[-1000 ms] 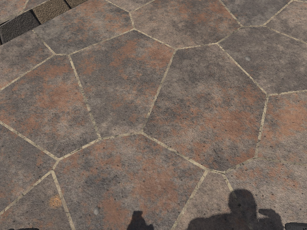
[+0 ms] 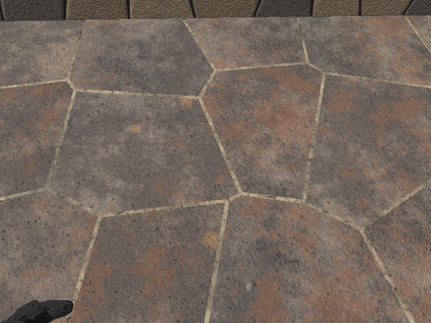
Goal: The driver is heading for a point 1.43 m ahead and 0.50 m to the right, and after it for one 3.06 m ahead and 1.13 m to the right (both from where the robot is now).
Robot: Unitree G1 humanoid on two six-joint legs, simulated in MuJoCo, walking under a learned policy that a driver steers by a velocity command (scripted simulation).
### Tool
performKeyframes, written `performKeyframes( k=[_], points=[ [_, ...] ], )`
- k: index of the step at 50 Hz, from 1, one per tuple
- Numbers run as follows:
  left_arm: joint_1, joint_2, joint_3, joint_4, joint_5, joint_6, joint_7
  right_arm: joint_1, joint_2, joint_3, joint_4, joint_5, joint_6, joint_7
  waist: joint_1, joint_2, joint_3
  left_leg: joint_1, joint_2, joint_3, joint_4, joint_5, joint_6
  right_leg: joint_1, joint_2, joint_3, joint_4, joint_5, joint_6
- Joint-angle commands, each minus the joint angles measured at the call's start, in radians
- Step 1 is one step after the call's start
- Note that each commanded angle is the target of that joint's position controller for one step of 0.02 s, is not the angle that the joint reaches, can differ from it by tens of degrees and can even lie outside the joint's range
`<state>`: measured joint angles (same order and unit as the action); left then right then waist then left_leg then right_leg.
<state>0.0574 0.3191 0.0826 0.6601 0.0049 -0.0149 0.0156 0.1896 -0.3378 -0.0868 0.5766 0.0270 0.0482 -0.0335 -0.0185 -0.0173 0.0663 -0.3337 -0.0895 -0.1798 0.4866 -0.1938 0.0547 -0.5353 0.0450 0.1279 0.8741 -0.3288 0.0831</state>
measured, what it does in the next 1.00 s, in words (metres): walks ahead, turning right: right foot, then left foot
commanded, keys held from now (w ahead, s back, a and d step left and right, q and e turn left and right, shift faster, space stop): w+q+shift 0.02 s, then w+shift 0.04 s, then w+e+shift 0.94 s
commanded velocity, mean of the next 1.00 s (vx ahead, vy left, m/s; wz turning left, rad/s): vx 0.80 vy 0.00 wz -0.46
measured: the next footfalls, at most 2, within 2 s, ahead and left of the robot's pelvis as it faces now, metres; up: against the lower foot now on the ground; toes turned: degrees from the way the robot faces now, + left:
right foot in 0.20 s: +0.10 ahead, -0.13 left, +0.00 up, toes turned +12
left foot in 0.54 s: +0.33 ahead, +0.11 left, +0.00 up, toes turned -10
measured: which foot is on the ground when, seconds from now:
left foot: down 0.00-0.20, up 0.22-0.52, down 0.54-0.96, up 0.98-1.00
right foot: up 0.00-0.18, down 0.20-0.54, up 0.56-0.96, down 0.98-1.00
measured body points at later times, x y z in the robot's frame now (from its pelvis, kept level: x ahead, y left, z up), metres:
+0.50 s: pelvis +0.19 -0.01 +0.00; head +0.23 -0.04 +0.45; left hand +0.11 +0.27 -0.11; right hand +0.44 -0.24 -0.07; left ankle +0.28 +0.12 -0.72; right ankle +0.06 -0.14 -0.74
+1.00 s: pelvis +0.57 -0.12 -0.05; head +0.60 -0.14 +0.40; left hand +0.90 -0.03 -0.12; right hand +0.38 -0.32 -0.18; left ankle +0.35 +0.12 -0.64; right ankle +0.65 -0.19 -0.74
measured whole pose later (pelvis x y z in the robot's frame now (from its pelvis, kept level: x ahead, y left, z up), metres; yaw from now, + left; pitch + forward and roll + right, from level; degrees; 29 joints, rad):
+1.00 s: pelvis +0.57 -0.12 -0.05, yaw -32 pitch +1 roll +1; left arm 0.00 0.33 0.03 0.63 0.02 -0.01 -0.07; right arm 0.50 -0.28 -0.03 0.87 -0.04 -0.06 -0.01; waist -0.05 -0.03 0.05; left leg 0.06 0.06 0.17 1.02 -0.37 -0.04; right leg -0.58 0.10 -0.14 0.77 -0.22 -0.20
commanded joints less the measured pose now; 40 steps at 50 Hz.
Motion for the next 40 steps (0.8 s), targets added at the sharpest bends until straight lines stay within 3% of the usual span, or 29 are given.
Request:
performKeyframes(
  k=[1,3,6,8,9,10,11,12,13,14,16,17,20,23,24,25,26,27,28,29,30,31,32,33,36,40],
  points=[
    [-0.012,0.078,0.017,-0.063,-0.019,-0.024,-0.017,-0.020,-0.186,-0.052,-0.076,0.009,-0.020,-0.005,-0.001,0.180,-0.167,0.103,0.203,-0.355,-0.198,-0.364,0.163,0.038,0.026,-0.004,-0.128,0.026,-0.010],
    [-0.010,0.088,0.019,-0.061,-0.030,-0.045,-0.029,-0.008,-0.175,-0.042,-0.066,0.003,-0.033,0.005,-0.011,0.224,-0.145,0.096,0.218,-0.377,-0.199,-0.434,0.165,0.067,0.009,-0.015,-0.181,-0.001,-0.027],
    [0.050,0.069,0.011,-0.037,-0.029,-0.077,-0.039,0.018,-0.122,-0.009,-0.041,-0.011,-0.053,0.020,-0.010,0.227,-0.130,0.038,0.232,-0.328,-0.172,-0.445,0.154,0.209,-0.033,-0.087,-0.244,0.039,-0.058],
    [0.136,0.054,0.008,-0.005,-0.029,-0.090,-0.040,0.004,-0.097,0.008,-0.041,-0.018,-0.063,0.028,0.036,0.203,-0.091,-0.048,0.208,-0.273,-0.129,-0.486,0.130,0.342,-0.037,-0.136,-0.342,0.066,-0.102],
    [0.219,0.053,0.007,0.025,-0.027,-0.096,-0.040,-0.009,-0.063,0.021,-0.046,-0.023,-0.069,0.027,0.067,0.162,-0.077,-0.093,0.176,-0.216,-0.040,-0.487,0.109,0.409,-0.043,-0.105,-0.386,0.014,-0.124],
    [0.311,0.115,0.005,0.055,0.085,-0.066,-0.037,-0.057,-0.059,0.016,-0.057,-0.092,-0.058,0.043,0.110,-0.045,-0.022,-0.268,0.042,-0.079,0.238,-0.481,0.064,0.459,-0.152,0.167,-0.523,-0.365,-0.180],
    [0.355,0.242,0.036,0.055,0.072,-0.054,-0.043,-0.139,-0.027,0.027,-0.141,-0.078,-0.068,0.049,0.115,-0.234,0.072,-0.547,-0.033,0.114,0.460,-0.377,0.006,0.513,-0.355,0.625,-0.744,-0.600,-0.287],
    [0.324,0.230,0.039,0.051,0.051,-0.040,-0.054,-0.175,-0.055,0.027,-0.156,-0.089,-0.081,0.052,0.096,-0.166,0.110,-0.647,0.043,0.081,0.523,-0.291,-0.003,0.483,-0.407,0.836,-0.804,-0.663,-0.352],
    [0.285,0.194,0.033,0.039,0.025,-0.036,-0.059,-0.173,-0.094,0.018,-0.135,-0.087,-0.092,0.056,0.071,-0.076,0.094,-0.607,0.084,0.064,0.535,-0.171,-0.025,0.477,-0.370,0.731,-0.767,-0.562,-0.334],
    [0.291,0.172,0.028,0.046,0.015,-0.038,-0.061,-0.154,-0.109,0.015,-0.108,-0.093,-0.100,0.060,0.067,-0.051,0.040,-0.518,0.098,0.070,0.512,-0.118,-0.046,0.470,-0.306,0.589,-0.722,-0.419,-0.299],
    [0.327,0.152,0.017,0.076,0.005,-0.046,-0.048,-0.135,-0.080,0.025,-0.091,-0.103,-0.100,0.075,0.069,-0.114,-0.006,-0.367,0.089,0.114,0.449,-0.097,-0.077,0.418,-0.200,0.412,-0.718,-0.234,-0.274],
    [0.346,0.150,0.017,0.093,0.004,-0.047,-0.042,-0.143,-0.059,0.035,-0.092,-0.098,-0.097,0.081,0.073,-0.139,-0.006,-0.332,0.080,0.135,0.415,-0.082,-0.086,0.403,-0.171,0.373,-0.718,-0.185,-0.278],
    [0.400,0.142,0.025,0.124,0.007,-0.037,-0.034,-0.235,-0.014,0.058,-0.112,-0.077,-0.096,0.088,0.110,-0.141,0.001,-0.277,0.047,0.171,0.245,-0.079,-0.103,0.406,-0.142,0.344,-0.703,-0.096,-0.295],
    [0.416,0.149,0.035,0.145,0.010,-0.029,-0.033,-0.289,-0.010,0.063,-0.123,-0.060,-0.106,0.081,0.124,-0.153,-0.004,-0.140,0.015,0.181,0.088,-0.079,-0.105,0.373,-0.144,0.360,-0.673,-0.026,-0.297],
    [0.395,0.152,0.038,0.145,0.008,-0.029,-0.033,-0.258,-0.016,0.061,-0.114,-0.053,-0.111,0.073,0.099,-0.155,-0.017,-0.026,0.011,0.178,0.040,-0.057,-0.097,0.325,-0.146,0.363,-0.657,0.032,-0.285],
    [0.360,0.164,0.041,0.139,0.004,-0.033,-0.034,-0.180,-0.031,0.053,-0.090,-0.050,-0.117,0.060,0.047,-0.140,-0.045,0.148,0.009,0.178,-0.020,-0.021,-0.081,0.253,-0.139,0.347,-0.605,0.155,-0.264],
    [0.333,0.168,0.044,0.134,-0.002,-0.045,-0.036,-0.045,-0.077,0.033,-0.046,-0.058,-0.123,0.040,-0.025,-0.090,-0.113,0.384,0.023,0.163,-0.042,-0.010,-0.059,0.162,-0.095,0.301,-0.461,0.322,-0.234],
    [0.296,0.148,0.039,0.119,-0.016,-0.063,-0.042,0.142,-0.160,0.000,-0.006,-0.074,-0.128,0.016,-0.135,0.007,-0.223,0.644,0.151,0.061,-0.042,-0.110,-0.021,0.020,-0.030,0.210,-0.193,0.334,-0.200],
    [0.311,0.025,0.005,0.066,-0.045,-0.077,-0.036,0.305,-0.264,-0.028,0.013,-0.103,-0.124,0.000,-0.180,0.275,-0.404,0.883,0.474,-0.358,-0.171,-0.580,0.045,-0.199,0.075,0.061,0.141,-0.121,-0.169],
    [0.294,0.050,-0.005,0.049,-0.030,-0.059,-0.027,0.227,-0.246,-0.026,0.020,-0.097,-0.111,-0.004,-0.117,0.268,-0.343,0.702,0.552,-0.598,-0.246,-0.722,0.083,-0.284,0.017,-0.005,0.317,-0.137,-0.174],
    [0.240,0.078,0.002,0.058,-0.003,-0.041,-0.029,0.153,-0.147,-0.001,0.010,-0.097,-0.110,0.000,-0.089,0.137,-0.201,0.578,0.510,-0.479,-0.226,-0.641,0.079,-0.313,-0.049,-0.020,0.384,-0.051,-0.182],
    [0.208,0.071,0.000,0.061,0.014,-0.034,-0.045,0.137,-0.089,0.015,0.022,-0.090,-0.114,0.006,-0.076,0.075,-0.118,0.489,0.457,-0.322,-0.240,-0.476,0.072,-0.309,-0.084,-0.036,0.374,0.003,-0.177],
    [0.206,0.060,0.000,0.067,0.023,-0.025,-0.061,0.138,-0.063,0.024,0.036,-0.088,-0.118,0.009,-0.055,0.086,-0.078,0.435,0.412,-0.208,-0.273,-0.368,0.059,-0.293,-0.110,-0.044,0.356,0.028,-0.171],
    [0.182,0.051,-0.003,0.061,0.032,-0.012,-0.075,0.155,-0.046,0.030,0.061,-0.082,-0.125,0.009,-0.046,0.121,-0.028,0.397,0.380,-0.122,-0.297,-0.281,0.049,-0.307,-0.130,-0.055,0.354,0.040,-0.165],
    [0.086,0.018,-0.019,0.012,0.031,0.012,-0.099,0.214,-0.018,0.036,0.123,-0.059,-0.149,0.026,-0.032,0.133,0.026,0.395,0.356,0.049,-0.319,0.006,0.033,-0.393,-0.150,-0.075,0.386,0.093,-0.163],
    [-0.065,0.014,-0.046,-0.077,0.025,0.010,-0.121,0.174,-0.015,0.040,0.165,-0.059,-0.169,0.028,0.018,0.113,0.083,0.289,0.308,0.296,-0.377,0.315,0.005,-0.338,-0.141,-0.148,0.220,0.231,-0.165]
  ],
)
Velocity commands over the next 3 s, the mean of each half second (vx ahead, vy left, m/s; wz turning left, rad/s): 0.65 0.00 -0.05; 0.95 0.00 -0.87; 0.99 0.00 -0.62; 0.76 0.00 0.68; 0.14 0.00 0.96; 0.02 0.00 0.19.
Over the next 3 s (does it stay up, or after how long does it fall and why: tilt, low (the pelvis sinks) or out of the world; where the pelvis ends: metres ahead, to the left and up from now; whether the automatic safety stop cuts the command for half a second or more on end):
stays up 1.46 -0.80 0.00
